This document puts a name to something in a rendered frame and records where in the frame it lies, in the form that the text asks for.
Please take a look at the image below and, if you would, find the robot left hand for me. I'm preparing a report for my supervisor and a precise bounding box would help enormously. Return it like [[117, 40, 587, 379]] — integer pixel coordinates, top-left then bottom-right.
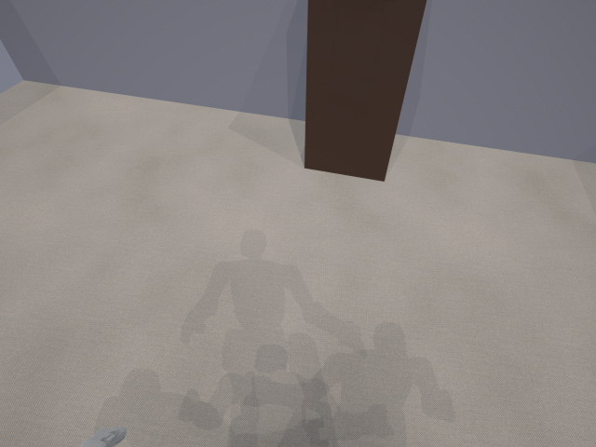
[[78, 427, 127, 447]]

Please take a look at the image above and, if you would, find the cabinet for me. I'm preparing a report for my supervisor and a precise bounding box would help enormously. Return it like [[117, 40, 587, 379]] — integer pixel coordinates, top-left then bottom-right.
[[305, 0, 427, 182]]

